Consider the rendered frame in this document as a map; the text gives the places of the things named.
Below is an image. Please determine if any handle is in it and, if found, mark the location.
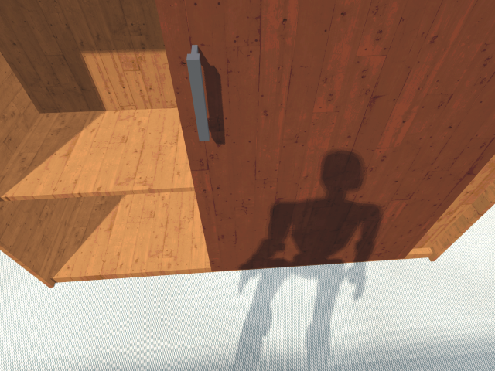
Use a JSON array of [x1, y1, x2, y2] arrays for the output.
[[186, 45, 210, 141]]

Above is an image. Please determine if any wardrobe door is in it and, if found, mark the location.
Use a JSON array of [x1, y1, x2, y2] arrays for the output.
[[155, 0, 495, 271], [413, 155, 495, 249]]

